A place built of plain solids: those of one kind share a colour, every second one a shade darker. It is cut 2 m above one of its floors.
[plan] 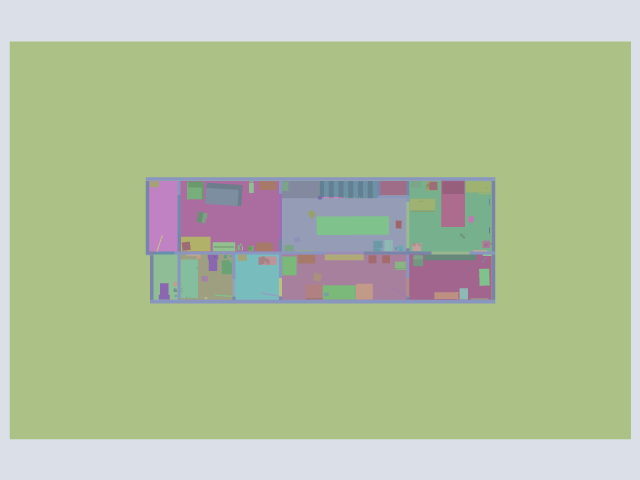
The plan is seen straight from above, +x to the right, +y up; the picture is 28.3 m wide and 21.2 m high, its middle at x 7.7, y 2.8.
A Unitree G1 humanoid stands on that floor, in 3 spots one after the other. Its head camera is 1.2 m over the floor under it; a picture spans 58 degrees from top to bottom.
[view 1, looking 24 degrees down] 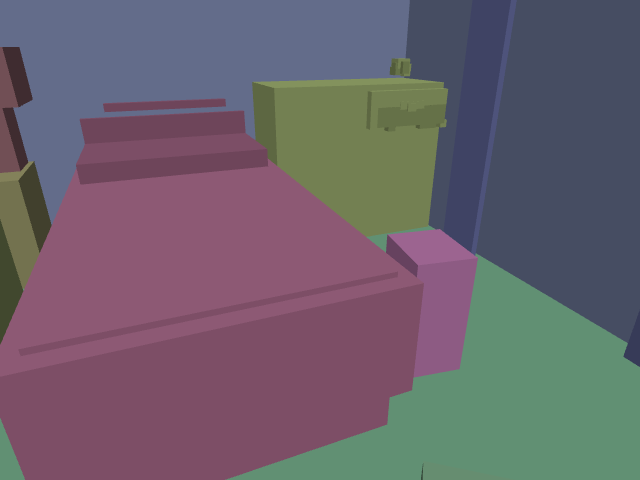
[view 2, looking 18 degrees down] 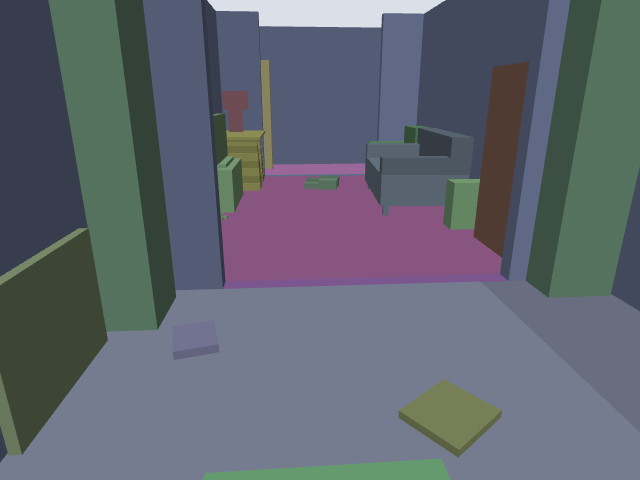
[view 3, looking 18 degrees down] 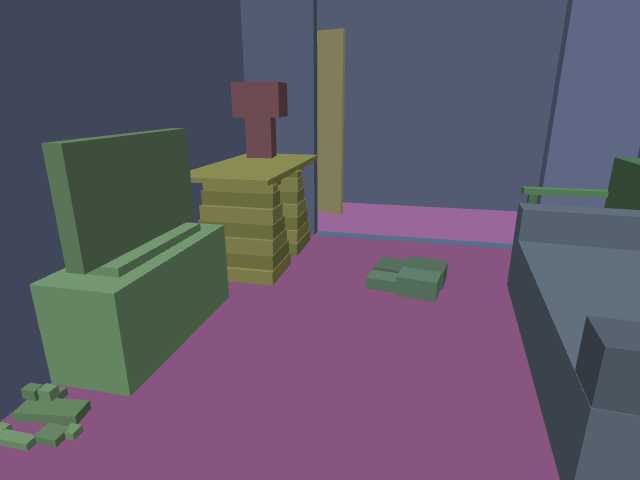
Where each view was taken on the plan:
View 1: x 13.43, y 2.48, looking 68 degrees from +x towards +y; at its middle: child_bed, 1.52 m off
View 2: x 8.72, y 3.33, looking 176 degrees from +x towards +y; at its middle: floor_living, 3.93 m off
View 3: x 5.28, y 3.83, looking -167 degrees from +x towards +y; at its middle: floor_living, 3.88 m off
